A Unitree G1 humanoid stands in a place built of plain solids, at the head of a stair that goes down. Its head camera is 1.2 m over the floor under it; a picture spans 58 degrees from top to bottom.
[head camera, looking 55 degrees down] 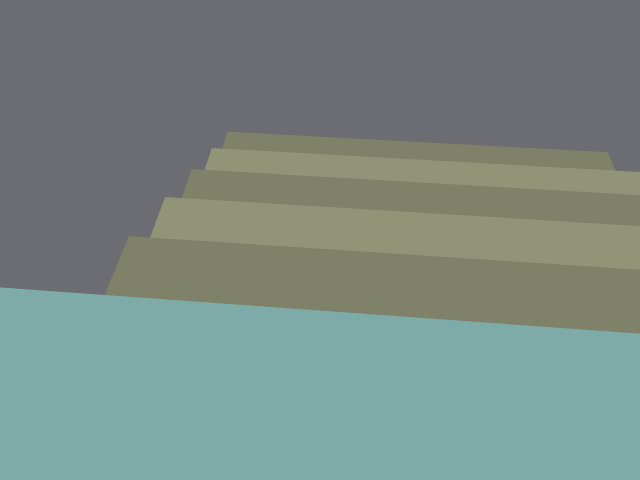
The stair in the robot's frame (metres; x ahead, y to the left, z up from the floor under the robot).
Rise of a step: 0.16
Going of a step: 0.33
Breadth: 2.53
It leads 5 degrees to the right of straight ahead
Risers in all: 6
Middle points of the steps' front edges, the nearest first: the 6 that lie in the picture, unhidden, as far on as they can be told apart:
0.54 -0.50 0.00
0.87 -0.52 -0.16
1.21 -0.55 -0.32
1.54 -0.58 -0.48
1.87 -0.60 -0.64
2.21 -0.63 -0.80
